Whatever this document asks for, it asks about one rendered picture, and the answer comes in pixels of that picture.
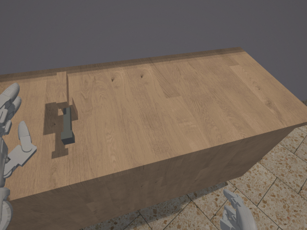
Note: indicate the left robot hand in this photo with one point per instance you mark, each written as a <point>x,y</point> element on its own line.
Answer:
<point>9,105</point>

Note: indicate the tap lever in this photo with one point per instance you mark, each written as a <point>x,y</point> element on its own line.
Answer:
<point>67,137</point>

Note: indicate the right robot hand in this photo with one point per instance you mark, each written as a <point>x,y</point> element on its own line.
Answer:
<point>241,219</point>

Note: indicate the counter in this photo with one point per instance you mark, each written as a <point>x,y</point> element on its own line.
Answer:
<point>147,130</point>

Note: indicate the robot left forearm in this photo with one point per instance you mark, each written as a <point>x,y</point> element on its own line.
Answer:
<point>6,210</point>

